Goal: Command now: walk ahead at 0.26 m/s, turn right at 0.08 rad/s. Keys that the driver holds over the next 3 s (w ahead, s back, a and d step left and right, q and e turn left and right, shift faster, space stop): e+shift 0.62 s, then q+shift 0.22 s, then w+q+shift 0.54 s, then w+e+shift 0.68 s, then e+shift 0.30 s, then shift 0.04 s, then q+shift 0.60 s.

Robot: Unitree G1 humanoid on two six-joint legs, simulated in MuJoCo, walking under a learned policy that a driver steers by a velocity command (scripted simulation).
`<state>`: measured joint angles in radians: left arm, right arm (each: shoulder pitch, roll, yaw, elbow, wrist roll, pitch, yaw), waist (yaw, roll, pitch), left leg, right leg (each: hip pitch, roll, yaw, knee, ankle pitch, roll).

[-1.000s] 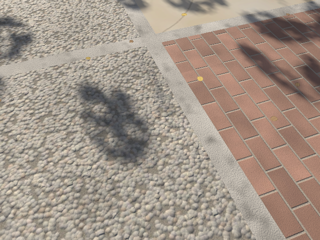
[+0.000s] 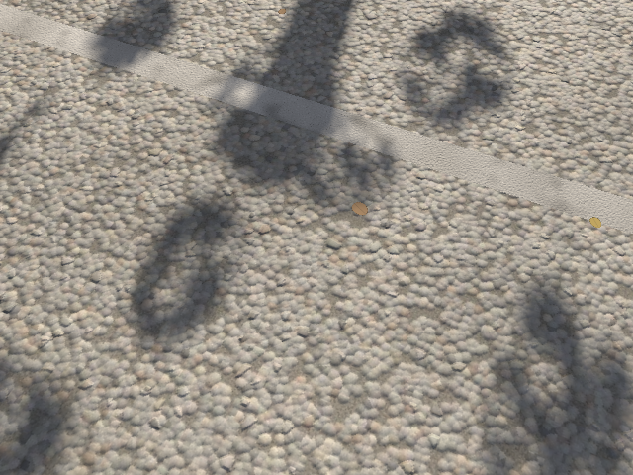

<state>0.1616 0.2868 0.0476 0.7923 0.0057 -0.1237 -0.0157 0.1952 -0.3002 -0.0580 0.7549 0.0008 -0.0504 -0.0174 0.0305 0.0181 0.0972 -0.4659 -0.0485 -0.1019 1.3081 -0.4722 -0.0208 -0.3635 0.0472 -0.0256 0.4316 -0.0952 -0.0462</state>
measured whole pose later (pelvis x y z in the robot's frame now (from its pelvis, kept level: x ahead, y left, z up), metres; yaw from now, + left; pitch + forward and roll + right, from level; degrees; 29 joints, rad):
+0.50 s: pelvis +0.11 +0.03 +0.01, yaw -23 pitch +2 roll +1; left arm 0.22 0.33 0.09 0.66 -0.02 0.05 0.01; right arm 0.11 -0.25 -0.05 0.67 -0.02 -0.01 -0.05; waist 0.01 -0.03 0.05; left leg -0.30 0.05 0.13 0.42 -0.15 0.02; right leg -0.61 -0.07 0.00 1.09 -0.32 0.11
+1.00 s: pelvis +0.12 -0.05 +0.01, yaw -25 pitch +2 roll +1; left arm 0.21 0.20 0.04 0.71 0.01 -0.05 0.04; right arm 0.30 -0.29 -0.10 0.78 0.03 0.02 -0.01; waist -0.03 0.01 -0.04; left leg -0.60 0.05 -0.04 1.12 -0.23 -0.04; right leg -0.14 -0.03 -0.20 0.34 -0.23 -0.05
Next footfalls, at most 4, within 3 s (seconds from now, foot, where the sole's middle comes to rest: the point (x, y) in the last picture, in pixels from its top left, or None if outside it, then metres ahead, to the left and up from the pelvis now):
0.24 left None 0.24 0.11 -0.77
0.66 right None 0.10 -0.13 -0.77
1.40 left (315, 424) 0.51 0.05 -0.77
1.88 right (354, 262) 0.91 -0.04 -0.77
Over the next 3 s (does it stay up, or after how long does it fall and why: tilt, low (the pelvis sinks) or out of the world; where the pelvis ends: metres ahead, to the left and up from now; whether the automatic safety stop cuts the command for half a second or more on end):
stays up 1.23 -0.05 -0.01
